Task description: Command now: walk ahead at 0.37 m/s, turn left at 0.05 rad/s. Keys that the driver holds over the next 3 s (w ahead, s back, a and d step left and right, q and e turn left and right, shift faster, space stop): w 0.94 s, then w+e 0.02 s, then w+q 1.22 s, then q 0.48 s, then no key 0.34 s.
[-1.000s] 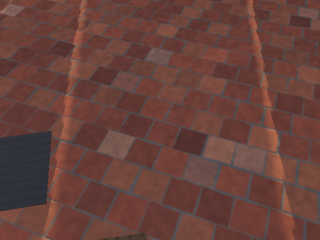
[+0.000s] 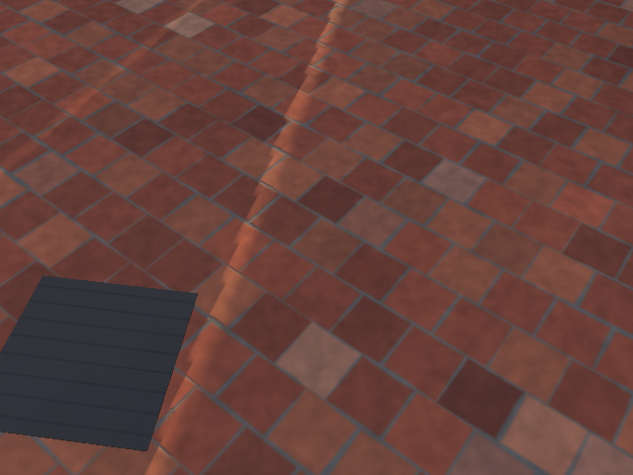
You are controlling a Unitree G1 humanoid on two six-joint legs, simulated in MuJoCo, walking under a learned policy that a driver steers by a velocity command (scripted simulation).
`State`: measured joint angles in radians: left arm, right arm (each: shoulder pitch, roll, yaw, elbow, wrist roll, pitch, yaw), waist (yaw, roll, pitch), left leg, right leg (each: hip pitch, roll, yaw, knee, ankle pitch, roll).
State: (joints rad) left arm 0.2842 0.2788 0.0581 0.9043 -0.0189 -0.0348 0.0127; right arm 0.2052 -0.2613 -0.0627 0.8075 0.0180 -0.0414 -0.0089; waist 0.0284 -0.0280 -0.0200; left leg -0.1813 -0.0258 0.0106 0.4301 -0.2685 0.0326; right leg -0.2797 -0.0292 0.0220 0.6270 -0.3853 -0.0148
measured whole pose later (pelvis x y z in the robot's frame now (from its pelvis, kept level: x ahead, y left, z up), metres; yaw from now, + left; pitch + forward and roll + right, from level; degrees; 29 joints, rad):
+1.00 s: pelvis +0.52 -0.01 -0.01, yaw +0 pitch +2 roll -1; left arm 0.35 0.30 0.04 0.92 -0.03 -0.07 -0.01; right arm 0.10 -0.27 -0.04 0.75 0.00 -0.09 0.03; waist 0.03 -0.01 0.04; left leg -0.45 0.00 0.05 0.56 -0.15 0.06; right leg -0.23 0.00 0.04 1.04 -0.46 -0.03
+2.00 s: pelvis +1.04 +0.08 -0.02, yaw +31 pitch +1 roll -1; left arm 0.27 0.31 0.07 0.86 -0.02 -0.07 0.00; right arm 0.11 -0.30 -0.08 0.63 0.02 -0.03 0.04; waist 0.04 0.01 0.08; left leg -0.48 -0.04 0.04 0.65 -0.19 0.10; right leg -0.18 -0.07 -0.07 1.05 -0.52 0.03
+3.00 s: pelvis +1.27 +0.24 +0.00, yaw +60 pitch +1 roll -2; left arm 0.15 0.32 0.08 0.82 0.00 0.03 0.01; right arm 0.17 -0.25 -0.03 0.65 -0.02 0.01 -0.01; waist 0.01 -0.05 0.03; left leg -0.26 -0.01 -0.01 0.48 -0.22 0.04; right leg -0.46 -0.05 -0.01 0.94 -0.41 0.08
